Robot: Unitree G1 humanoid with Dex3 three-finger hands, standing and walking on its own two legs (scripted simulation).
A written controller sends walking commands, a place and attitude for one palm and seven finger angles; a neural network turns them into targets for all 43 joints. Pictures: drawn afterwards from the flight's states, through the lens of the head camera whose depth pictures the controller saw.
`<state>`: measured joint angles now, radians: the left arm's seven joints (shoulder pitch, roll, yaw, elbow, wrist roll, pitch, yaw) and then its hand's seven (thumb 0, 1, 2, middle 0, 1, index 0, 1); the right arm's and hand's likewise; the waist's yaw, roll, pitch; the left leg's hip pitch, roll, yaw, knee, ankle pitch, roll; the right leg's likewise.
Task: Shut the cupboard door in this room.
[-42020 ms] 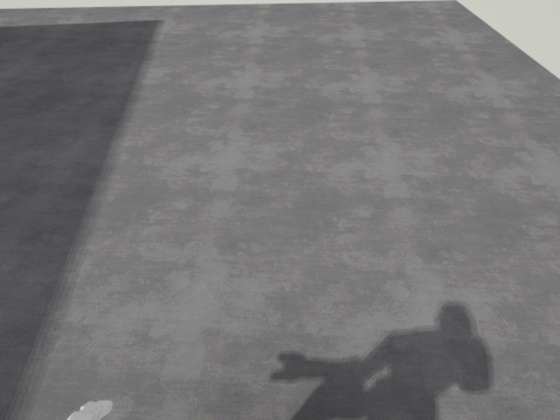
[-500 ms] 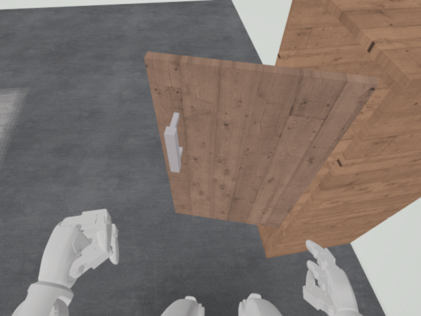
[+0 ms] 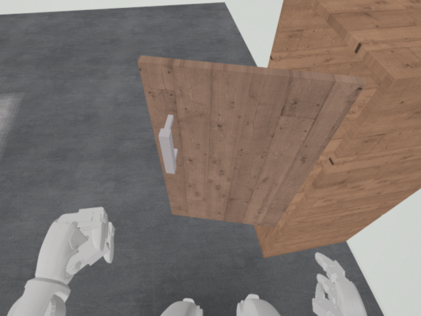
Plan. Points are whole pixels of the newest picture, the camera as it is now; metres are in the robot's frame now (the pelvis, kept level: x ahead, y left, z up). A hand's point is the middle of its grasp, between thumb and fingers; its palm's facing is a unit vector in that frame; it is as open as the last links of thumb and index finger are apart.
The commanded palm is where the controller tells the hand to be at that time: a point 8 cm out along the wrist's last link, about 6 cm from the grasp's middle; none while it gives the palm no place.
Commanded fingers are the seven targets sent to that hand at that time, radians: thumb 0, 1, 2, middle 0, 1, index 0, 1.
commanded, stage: raise the hand and make a fist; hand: left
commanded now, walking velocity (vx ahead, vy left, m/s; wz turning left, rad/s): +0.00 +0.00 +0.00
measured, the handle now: (170, 145) +0.43 +0.12 +0.06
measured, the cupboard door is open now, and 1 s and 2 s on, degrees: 72 72 71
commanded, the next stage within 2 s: bring the fist close to the handle in 0.04 s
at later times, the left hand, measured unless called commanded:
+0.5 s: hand (138, 224) +0.26 +0.14 +0.06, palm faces -0.09 -1.00 -0.03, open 3.1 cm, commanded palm +0.24 +0.20 +0.06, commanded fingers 0.00 0.90 0.90 -1.30 -1.50 -1.30 -1.50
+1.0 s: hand (166, 204) +0.30 +0.10 +0.06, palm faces -0.10 -1.00 -0.02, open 3.1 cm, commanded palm +0.29 +0.15 +0.06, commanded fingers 0.00 0.90 0.90 -1.30 -1.50 -1.30 -1.50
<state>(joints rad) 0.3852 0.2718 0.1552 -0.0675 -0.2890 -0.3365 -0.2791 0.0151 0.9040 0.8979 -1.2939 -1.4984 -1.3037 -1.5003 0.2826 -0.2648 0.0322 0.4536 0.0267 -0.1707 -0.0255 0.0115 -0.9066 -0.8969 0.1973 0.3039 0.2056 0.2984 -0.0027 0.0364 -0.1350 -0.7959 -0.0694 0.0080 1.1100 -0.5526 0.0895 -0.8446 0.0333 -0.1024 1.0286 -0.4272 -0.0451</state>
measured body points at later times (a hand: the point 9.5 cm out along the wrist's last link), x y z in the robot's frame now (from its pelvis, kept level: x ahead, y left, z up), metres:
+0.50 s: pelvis +0.00 -0.02 +0.00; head +0.06 -0.02 +0.45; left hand +0.26 +0.20 +0.06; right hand +0.18 -0.25 -0.08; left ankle -0.01 +0.05 -0.66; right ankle +0.04 -0.10 -0.66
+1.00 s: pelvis +0.01 -0.02 +0.00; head +0.07 -0.03 +0.45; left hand +0.30 +0.16 +0.06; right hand +0.18 -0.26 -0.09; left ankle -0.01 +0.05 -0.66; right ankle +0.04 -0.10 -0.66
